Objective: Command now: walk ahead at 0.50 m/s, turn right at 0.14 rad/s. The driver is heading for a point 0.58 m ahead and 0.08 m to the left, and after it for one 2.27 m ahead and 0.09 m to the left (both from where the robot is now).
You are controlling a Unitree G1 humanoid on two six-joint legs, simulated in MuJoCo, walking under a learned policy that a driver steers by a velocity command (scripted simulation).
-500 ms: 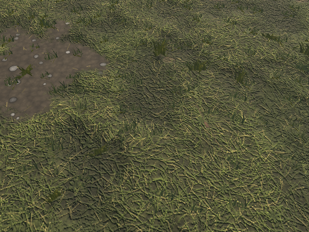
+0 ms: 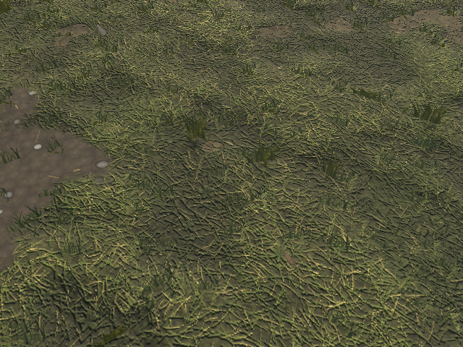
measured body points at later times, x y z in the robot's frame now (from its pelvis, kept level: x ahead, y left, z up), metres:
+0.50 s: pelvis +0.27 -0.04 +0.00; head +0.29 -0.05 +0.45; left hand +0.43 +0.21 -0.10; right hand +0.24 -0.29 -0.15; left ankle +0.12 +0.08 -0.66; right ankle +0.33 -0.11 -0.73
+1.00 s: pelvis +0.49 +0.00 -0.02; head +0.53 +0.02 +0.43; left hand +0.45 +0.25 -0.16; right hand +0.69 -0.21 -0.14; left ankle +0.57 +0.07 -0.73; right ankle +0.38 -0.13 -0.64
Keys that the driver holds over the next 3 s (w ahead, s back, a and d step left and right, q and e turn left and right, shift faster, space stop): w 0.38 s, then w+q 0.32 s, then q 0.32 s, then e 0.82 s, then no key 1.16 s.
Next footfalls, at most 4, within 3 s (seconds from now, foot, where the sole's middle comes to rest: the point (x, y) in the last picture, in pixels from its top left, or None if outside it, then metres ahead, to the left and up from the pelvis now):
0.40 right None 0.37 -0.11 -0.77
0.92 left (216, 301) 0.61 0.08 -0.77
1.48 right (282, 319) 0.56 -0.11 -0.77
1.94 left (211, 307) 0.59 0.09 -0.77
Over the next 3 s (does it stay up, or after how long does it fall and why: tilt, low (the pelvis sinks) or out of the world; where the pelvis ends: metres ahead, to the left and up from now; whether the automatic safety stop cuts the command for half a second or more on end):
stays up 0.53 -0.02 0.01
